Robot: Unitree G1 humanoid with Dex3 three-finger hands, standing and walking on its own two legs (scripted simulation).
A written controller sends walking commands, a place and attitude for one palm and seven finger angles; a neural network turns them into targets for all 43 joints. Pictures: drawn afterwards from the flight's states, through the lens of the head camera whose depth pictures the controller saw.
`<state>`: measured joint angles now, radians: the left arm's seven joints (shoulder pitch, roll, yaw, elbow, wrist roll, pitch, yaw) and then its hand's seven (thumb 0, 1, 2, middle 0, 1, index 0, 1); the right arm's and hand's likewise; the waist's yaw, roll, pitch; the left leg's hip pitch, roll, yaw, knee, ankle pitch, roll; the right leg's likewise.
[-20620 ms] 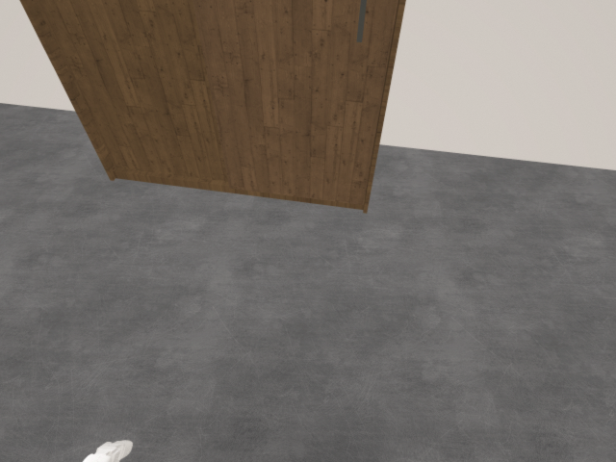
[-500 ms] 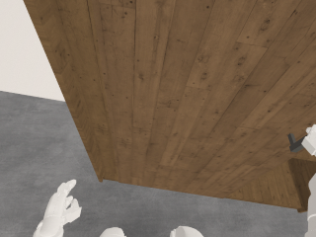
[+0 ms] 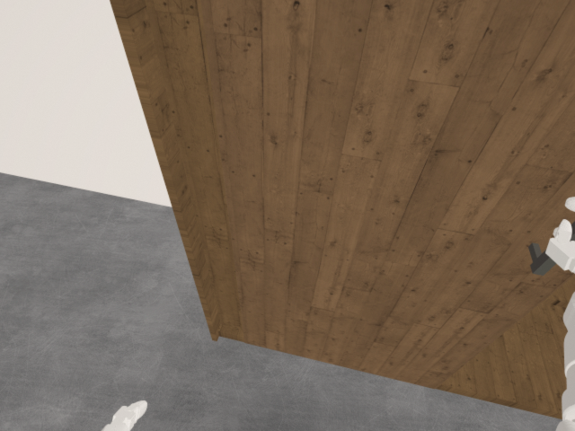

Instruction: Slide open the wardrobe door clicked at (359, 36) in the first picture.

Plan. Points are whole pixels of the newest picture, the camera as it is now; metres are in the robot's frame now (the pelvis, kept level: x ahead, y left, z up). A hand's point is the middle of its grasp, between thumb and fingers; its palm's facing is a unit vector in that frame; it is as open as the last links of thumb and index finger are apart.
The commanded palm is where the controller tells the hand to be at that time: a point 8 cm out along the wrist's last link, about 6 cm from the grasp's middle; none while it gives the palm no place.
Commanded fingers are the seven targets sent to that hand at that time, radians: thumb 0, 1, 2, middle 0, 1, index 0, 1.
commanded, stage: stop walking and hold the door there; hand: right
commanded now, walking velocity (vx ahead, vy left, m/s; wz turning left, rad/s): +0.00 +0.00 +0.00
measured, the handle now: (572, 223) +0.41 -0.36 +0.11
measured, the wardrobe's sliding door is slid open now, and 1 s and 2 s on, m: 0.51 0.51 0.51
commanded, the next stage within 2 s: loosen the grip on the handle in 1.54 s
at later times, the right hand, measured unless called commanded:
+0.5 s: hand (558, 243) +0.37 -0.33 +0.11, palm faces +0.50 +0.81 -0.29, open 5.6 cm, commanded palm +0.33 -0.35 +0.10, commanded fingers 0.00 -0.90 -0.90 0.45 1.40 0.45 1.40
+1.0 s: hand (557, 254) +0.37 -0.33 +0.10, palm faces +0.28 +0.93 -0.24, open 5.1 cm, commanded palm +0.34 -0.38 +0.10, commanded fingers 0.00 -0.90 -0.90 0.45 1.40 0.45 1.40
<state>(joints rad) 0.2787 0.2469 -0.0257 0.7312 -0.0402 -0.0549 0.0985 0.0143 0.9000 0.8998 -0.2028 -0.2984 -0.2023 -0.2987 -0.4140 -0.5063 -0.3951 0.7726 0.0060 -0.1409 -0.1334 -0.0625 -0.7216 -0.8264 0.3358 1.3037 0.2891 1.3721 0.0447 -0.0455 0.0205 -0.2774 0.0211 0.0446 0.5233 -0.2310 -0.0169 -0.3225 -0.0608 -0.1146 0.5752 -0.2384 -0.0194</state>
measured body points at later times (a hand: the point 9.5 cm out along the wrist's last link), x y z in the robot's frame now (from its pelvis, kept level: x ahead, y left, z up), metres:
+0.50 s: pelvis -0.01 +0.00 +0.00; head -0.01 +0.01 +0.45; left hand +0.06 +0.29 -0.12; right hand +0.34 -0.37 +0.13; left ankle +0.03 +0.13 -0.73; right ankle +0.04 -0.10 -0.73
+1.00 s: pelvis -0.05 -0.09 +0.00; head +0.01 -0.11 +0.45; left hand +0.10 +0.12 -0.11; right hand +0.35 -0.38 +0.11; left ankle -0.06 +0.02 -0.70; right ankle -0.01 -0.18 -0.73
